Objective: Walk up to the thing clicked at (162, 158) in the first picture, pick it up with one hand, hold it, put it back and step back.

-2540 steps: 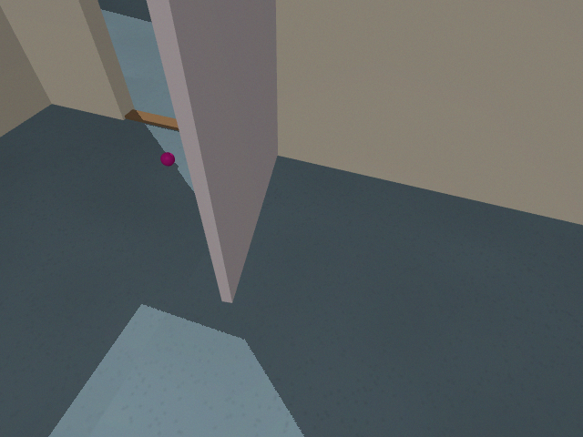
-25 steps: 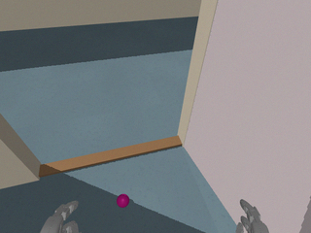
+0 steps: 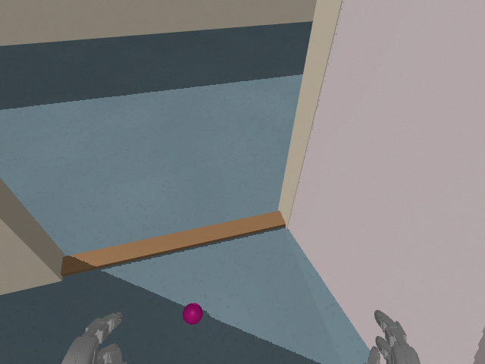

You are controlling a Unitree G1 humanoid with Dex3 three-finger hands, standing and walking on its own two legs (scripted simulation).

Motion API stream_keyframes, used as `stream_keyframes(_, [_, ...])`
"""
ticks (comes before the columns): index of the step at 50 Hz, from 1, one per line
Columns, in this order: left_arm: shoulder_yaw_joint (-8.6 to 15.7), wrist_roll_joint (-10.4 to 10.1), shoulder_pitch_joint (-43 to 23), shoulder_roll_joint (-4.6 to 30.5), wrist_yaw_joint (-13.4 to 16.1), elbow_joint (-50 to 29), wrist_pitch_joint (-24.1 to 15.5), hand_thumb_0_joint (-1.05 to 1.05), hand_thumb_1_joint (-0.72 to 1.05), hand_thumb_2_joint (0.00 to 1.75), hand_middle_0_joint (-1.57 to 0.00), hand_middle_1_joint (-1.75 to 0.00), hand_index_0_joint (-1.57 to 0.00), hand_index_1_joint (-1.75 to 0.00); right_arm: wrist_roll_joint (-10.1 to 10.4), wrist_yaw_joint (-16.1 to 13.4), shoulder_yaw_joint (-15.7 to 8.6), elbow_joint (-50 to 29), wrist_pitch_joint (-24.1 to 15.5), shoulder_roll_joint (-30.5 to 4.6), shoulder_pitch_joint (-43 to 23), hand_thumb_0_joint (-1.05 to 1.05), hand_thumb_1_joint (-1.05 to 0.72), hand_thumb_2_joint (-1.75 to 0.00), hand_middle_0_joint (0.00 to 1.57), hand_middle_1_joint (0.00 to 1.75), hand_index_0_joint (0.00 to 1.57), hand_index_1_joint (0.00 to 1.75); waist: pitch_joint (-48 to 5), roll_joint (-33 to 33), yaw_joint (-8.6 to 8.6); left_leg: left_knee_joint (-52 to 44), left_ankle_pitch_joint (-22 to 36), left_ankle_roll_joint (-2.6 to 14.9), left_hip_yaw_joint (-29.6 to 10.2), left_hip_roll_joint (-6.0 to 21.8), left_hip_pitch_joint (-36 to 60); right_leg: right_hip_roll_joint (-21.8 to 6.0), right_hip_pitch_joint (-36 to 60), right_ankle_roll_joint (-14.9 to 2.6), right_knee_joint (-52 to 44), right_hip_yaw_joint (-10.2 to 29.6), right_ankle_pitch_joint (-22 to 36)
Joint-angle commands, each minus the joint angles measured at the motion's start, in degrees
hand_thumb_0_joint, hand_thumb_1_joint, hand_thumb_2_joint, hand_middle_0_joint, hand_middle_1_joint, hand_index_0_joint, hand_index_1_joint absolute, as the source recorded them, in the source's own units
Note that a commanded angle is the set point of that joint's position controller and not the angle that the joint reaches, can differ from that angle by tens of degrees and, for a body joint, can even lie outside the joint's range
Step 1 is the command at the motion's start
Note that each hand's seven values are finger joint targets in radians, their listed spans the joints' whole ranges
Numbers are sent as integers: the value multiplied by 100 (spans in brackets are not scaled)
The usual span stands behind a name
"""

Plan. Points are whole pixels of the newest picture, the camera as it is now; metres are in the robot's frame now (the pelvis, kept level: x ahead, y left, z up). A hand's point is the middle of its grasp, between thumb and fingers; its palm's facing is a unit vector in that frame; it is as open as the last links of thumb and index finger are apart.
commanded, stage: home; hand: left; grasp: from above
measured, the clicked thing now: (192, 313) +0.46 +0.17 -0.68
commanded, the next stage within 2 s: stand in 0.60 s
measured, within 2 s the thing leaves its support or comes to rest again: neither
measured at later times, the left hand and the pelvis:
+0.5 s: hand out of the picture +0.16 +0.18 -0.04, palm faces +0.05 -0.98 -0.21, open 7.4 cm; pelvis +0.00 +0.00 +0.00, yaw +0 degrees
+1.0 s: hand out of the picture +0.10 +0.23 -0.10, palm faces +0.02 -0.94 -0.34, open 7.4 cm; pelvis -0.01 +0.00 +0.04, yaw -1 degrees
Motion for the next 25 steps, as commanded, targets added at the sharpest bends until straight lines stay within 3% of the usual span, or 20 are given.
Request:
stream_keyframes(1, [335, 37, -4, 570, 56, -1050, -310, 0, 90, 90, -20, -30, -20, -30, -3, -57, -296, -921, -319, -697, -340, 0, -90, -90, 20, 30, 20, 30, -604, -46, -23, -931, 1729, 86, 39, -117, 579, 149, 376, -71, -787, -99, 1470])
stream_keyframes(3, [416, 38, -62, 633, 62, -1087, -309, 0, 90, 90, -20, -30, -20, -30, 7, -60, -304, -963, -310, -710, -373, 0, -90, -90, 20, 30, 20, 30, -451, -69, -9, -917, 1612, 103, 81, -118, 539, 136, 317, -61, -838, -78, 1401])
stream_keyframes(4, [286, 37, 24, 467, 47, -914, -294, 0, 90, 90, -20, -30, -20, -30, 14, -55, -271, -951, -298, -668, -335, 0, -90, -90, 20, 30, 20, 30, -478, -101, -42, -918, 1628, 103, 89, -134, 528, 125, 342, -54, -839, -63, 1430])
stream_keyframes(6, [482, 47, -83, 705, 78, -1130, -322, 0, 90, 90, -20, -30, -20, -30, 7, -63, -326, -974, -290, -733, -370, 0, -90, -90, 20, 30, 20, 30, -579, -140, -4, -884, 1539, 127, 93, -140, 506, 112, 410, -55, -870, -45, 1372])
stream_keyframes(7, [430, 52, -112, 704, 73, -1165, -319, 0, 90, 90, -20, -30, -20, -30, 18, -64, -300, -976, -293, -717, -386, 0, -90, -90, 20, 30, 20, 30, -538, -119, 0, -891, 1481, 135, 102, -152, 489, 105, 388, -47, -891, -35, 1332])
stream_keyframes(8, [201, 56, 39, 423, 43, -896, -281, 0, 90, 90, -20, -30, -20, -30, 17, -51, -259, -955, -290, -650, -350, 0, -90, -90, 20, 30, 20, 30, -494, -140, -67, -901, 1557, 127, 114, -148, 526, 113, 366, -55, -862, -36, 1406])
stream_keyframes(9, [409, 46, -136, 661, 69, -1242, -307, 0, 90, 90, -20, -30, -20, -30, 18, -56, -288, -994, -297, -694, -371, 0, -90, -90, 20, 30, 20, 30, -548, 66, -8, -921, 1571, 108, 103, -139, 537, 112, 370, -69, -826, -36, 1399])
stream_keyframes(14, [287, 41, -36, 524, 60, -1093, -294, 0, 90, 90, -20, -30, -20, -30, 19, -49, -277, -970, -275, -668, -333, 0, -90, -90, 20, 30, 20, 30, -570, -25, -44, -883, 1642, 115, 93, -139, 534, 116, 360, -64, -827, -49, 1475])
stream_keyframes(20, [402, 32, -97, 629, 77, -1116, -279, 0, 90, 90, -20, -30, -20, -30, 23, -59, -294, -1008, -275, -694, -373, 0, -90, -90, 20, 30, 20, 30, -431, -138, -50, -869, 1331, 146, 121, -153, 444, 96, 289, -35, -935, -23, 1239])
stream_keyframes(24, [392, 36, 4, 606, 71, -1123, -284, 0, 90, 90, -20, -30, -20, -30, 25, -54, -297, -1005, -269, -695, -356, 0, -90, -90, 20, 30, 20, 30, -588, -58, -21, -897, 1565, 115, 82, -129, 536, 122, 363, -67, -824, -63, 1377])
stream_keyframes(25, [284, 44, 81, 492, 54, -951, -273, 0, 90, 90, -20, -30, -20, -30, 24, -46, -286, -988, -266, -684, -348, 0, -90, -90, 20, 30, 20, 30, -521, -15, -58, -917, 1621, 98, 82, -123, 533, 131, 323, -74, -795, -68, 1402])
